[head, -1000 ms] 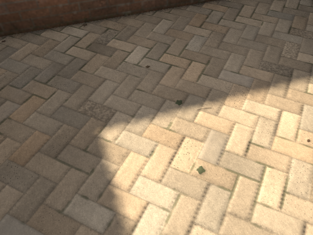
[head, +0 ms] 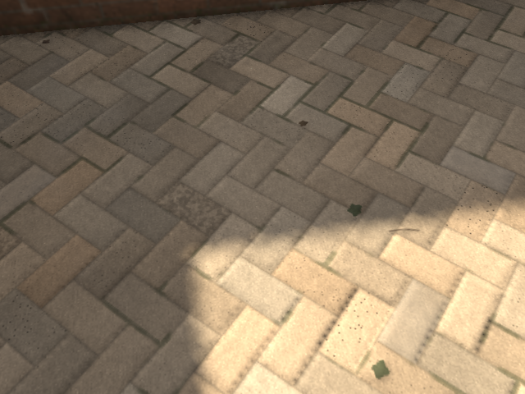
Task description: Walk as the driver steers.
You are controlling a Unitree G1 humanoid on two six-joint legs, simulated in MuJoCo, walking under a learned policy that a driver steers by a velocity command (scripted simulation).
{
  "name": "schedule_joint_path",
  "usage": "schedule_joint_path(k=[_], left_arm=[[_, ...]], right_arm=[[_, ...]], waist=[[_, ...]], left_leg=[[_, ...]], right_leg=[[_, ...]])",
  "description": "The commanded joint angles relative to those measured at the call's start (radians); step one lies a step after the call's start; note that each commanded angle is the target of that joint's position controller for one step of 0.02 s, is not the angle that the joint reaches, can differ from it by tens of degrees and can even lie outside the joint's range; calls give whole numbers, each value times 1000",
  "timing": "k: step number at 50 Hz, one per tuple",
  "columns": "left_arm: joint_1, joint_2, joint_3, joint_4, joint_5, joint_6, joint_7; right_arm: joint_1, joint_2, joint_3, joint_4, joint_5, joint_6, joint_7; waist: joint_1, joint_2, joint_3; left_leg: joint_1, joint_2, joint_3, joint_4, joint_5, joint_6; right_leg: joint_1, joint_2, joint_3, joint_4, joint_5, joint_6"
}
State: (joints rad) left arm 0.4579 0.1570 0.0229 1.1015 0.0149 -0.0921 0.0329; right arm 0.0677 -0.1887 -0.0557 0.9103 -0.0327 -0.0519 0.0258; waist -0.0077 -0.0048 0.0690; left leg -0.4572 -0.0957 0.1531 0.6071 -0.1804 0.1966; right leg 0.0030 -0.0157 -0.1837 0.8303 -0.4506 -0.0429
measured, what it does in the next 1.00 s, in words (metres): walks ahead, turning left: right foot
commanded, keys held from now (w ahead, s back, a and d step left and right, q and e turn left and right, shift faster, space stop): w+q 0.54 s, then w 0.46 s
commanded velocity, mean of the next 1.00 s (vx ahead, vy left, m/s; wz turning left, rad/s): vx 0.50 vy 0.00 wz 0.42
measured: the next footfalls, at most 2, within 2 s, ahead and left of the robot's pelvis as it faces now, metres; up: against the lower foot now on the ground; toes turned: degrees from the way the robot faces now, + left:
right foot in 0.52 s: +0.51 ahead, -0.06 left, +0.00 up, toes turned +20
left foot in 1.02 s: +0.64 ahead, +0.24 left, +0.00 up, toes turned +28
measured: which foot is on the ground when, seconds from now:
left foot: down 0.00-0.52, up 0.54-1.00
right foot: up 0.00-0.50, down 0.52-1.00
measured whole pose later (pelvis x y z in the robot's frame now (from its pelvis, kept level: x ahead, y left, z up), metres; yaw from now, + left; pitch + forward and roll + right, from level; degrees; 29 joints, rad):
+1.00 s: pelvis +0.54 +0.09 +0.02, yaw +25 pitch +2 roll -2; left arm 0.46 0.23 0.04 0.95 0.01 -0.08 -0.02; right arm 0.03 -0.22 -0.01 0.74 -0.04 -0.05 0.05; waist 0.08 0.02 0.02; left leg -0.47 0.02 0.06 0.53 -0.15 0.08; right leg 0.03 0.00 -0.10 0.30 -0.35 0.01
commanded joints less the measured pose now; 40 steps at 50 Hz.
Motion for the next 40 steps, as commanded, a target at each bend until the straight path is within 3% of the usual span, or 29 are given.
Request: schedule_joint_path(k=[1, 2, 3, 5, 7, 9, 14, 20, 22, 23, 25, 26, 27, 28, 29, 30, 31, 33, 35, 40], left_arm=[[-97, 144, 31, -170, 1, -28, -29], [-160, 157, 33, -200, -4, -40, -35], [-158, 150, 35, -198, -4, -43, -32], [-134, 120, 31, -201, 25, -7, -29], [-142, 107, 30, -218, 35, 27, -33], [-223, 116, 32, -258, 36, 42, -38], [-445, 134, 32, -350, 28, 51, -50], [-620, 139, 12, -440, 17, 37, -60], [-604, 157, 12, -456, 10, 27, -59], [-543, 172, 16, -445, 7, 21, -55], [-294, 232, 40, -378, 4, 5, -34], [-139, 284, 56, -361, 23, -6, -16], [-71, 382, 79, -370, 57, 1, -8], [-113, 337, 79, -367, 35, 18, -17], [-191, 245, 60, -377, 25, 22, -21], [-238, 180, 43, -373, 23, 19, -27], [-242, 160, 36, -359, 26, 14, -29], [-211, 162, 34, -321, 17, -3, -34], [-171, 170, 37, -295, 6, -24, -45], [-122, 183, 41, -259, 0, -27, -51]], right_arm=[[295, -244, -74, 42, 21, 25, -11], [234, -196, -61, 31, 23, 22, -15], [200, -147, -48, 29, 19, 16, -16], [181, -120, -33, 24, 25, -5, -26], [220, -142, -35, 30, 31, -25, -28], [262, -171, -40, 30, 34, -28, -29], [390, -173, -40, 25, 33, -15, -28], [467, -187, -41, 8, 16, -7, -42], [446, -204, -46, -6, 13, -9, -50], [405, -217, -48, -20, 13, -11, -52], [344, -243, -54, -40, 19, -24, -38], [336, -208, -45, -64, 31, -35, -26], [445, -85, -21, -97, 77, -33, -28], [464, -174, -29, -93, 42, -24, -35], [413, -185, -34, -77, 21, -13, -34], [355, -166, -27, -82, 11, -10, -25], [333, -145, -25, -87, 5, -6, -16], [334, -124, -20, -93, -9, 14, 1], [316, -116, -17, -103, -10, 22, 9], [103, -102, 5, -178, -11, 17, 28]], waist=[[-103, 64, -214], [-73, 9, -106], [-21, -77, -41], [38, -72, -27], [49, -36, -31], [32, -2, -16], [-58, 52, -19], [-111, 83, -15], [-86, 97, -20], [-47, 103, -34], [71, 73, -160], [135, 25, -282], [92, -216, -446], [58, -214, -455], [31, -90, -266], [27, -11, -156], [14, -31, -105], [-13, -91, -71], [-21, -95, -78], [0, -83, -30]], left_leg=[[688, 414, -869, -368, -253, 267], [551, 402, -749, -399, -217, 219], [418, 364, -656, -419, -79, 171], [266, 277, -508, -417, 127, 124], [229, 233, -439, -414, 239, 114], [228, 204, -414, -424, 272, 94], [371, 182, -434, -393, 376, 10], [535, 200, -493, -312, 504, 23], [541, 215, -516, -275, 550, 9], [503, 210, -509, -240, 611, -14], [419, 152, -472, 4, 755, -62], [281, 100, -446, 234, 534, -78], [-25, -47, -318, 570, -188, -117], [-126, -13, -294, 692, -347, -106], [-157, 45, -285, 711, -246, -111], [-147, 76, -272, 661, -176, -117], [-125, 98, -268, 614, -154, -120], [-76, 110, -259, 562, -146, -130], [-91, 106, -256, 524, -129, -134], [-170, 152, -188, 281, 44, -162]], right_leg=[[-751, 22, 240, 707, 23, -22], [-758, -26, 241, 623, 121, -26], [-694, -61, 235, 524, 165, -19], [-566, -92, 239, 409, 163, 17], [-550, -96, 217, 328, 162, 46], [-598, -100, 194, 237, 233, 73], [-720, -73, 178, 23, 418, 93], [-743, -9, 173, -168, 412, 72], [-652, 7, 188, -252, 395, 49], [-535, 25, 188, -301, 367, 32], [-176, 53, 176, -376, 365, -11], [78, -94, 311, -385, 265, -49], [381, -421, 738, -405, 241, -157], [313, -443, 969, -499, 153, -204], [142, -392, 822, -530, 81, -188], [8, -331, 673, -557, 134, -166], [-72, -281, 568, -585, 213, -141], [-161, -229, 445, -620, 350, -128], [-159, -223, 388, -637, 467, -142], [-151, -190, 257, -706, 478, -145]])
